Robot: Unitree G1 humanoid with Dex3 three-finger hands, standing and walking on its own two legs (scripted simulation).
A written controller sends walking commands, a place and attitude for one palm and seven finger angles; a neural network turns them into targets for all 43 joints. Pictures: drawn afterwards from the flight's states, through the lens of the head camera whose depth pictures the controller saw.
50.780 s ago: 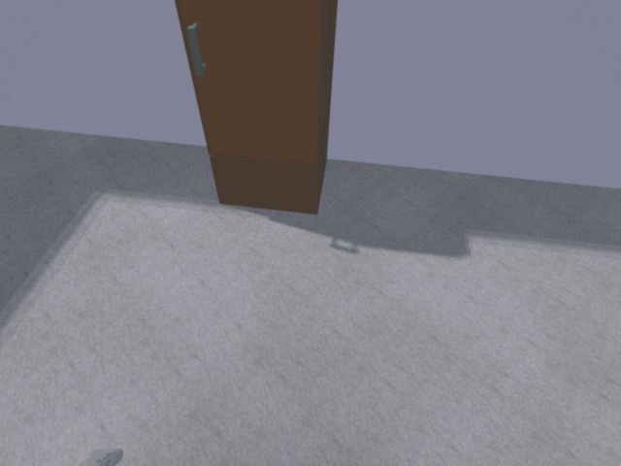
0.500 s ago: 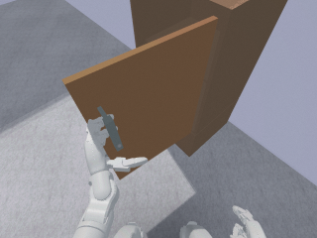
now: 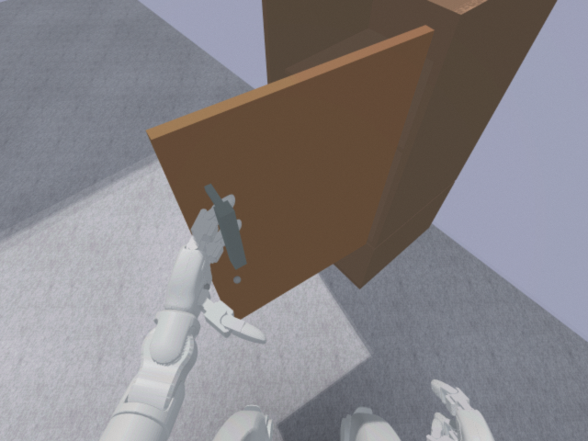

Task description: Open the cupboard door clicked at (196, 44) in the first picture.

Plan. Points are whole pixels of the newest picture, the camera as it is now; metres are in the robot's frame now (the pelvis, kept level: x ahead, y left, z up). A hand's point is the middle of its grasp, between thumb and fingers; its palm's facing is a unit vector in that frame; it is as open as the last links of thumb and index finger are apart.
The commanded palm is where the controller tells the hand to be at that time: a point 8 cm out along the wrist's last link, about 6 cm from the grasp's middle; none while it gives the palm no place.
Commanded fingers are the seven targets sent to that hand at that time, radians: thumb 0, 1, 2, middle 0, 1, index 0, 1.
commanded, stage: slide the hand sideways off the handle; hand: left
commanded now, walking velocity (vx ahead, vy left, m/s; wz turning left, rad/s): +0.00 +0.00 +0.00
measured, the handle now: (225, 228) +0.39 +0.13 +0.04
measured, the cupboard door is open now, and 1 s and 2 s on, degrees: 82 83 83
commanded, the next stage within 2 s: draw the hand back to the body in 1.02 s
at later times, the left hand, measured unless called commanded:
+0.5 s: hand (212, 302) +0.29 +0.13 +0.03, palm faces -0.11 -0.99 -0.03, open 16.3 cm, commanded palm +0.27 +0.18 +0.04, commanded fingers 0.00 -0.50 0.30 -0.15 -0.30 -0.15 -0.30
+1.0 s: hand (171, 330) +0.25 +0.17 +0.03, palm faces -0.08 -1.00 -0.05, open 16.3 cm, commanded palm +0.23 +0.23 +0.04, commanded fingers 0.00 -0.50 0.30 -0.15 -0.30 -0.15 -0.30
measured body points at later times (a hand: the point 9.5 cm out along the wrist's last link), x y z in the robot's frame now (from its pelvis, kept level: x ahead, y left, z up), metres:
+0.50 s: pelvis +0.01 +0.01 -0.01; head +0.09 +0.01 +0.44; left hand +0.29 +0.18 +0.03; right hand +0.19 -0.21 -0.10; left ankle +0.01 +0.10 -0.66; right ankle +0.04 -0.11 -0.66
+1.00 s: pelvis +0.02 +0.00 -0.01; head +0.09 +0.00 +0.43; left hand +0.25 +0.22 +0.04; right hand +0.20 -0.24 -0.09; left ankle +0.01 +0.10 -0.66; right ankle +0.04 -0.11 -0.66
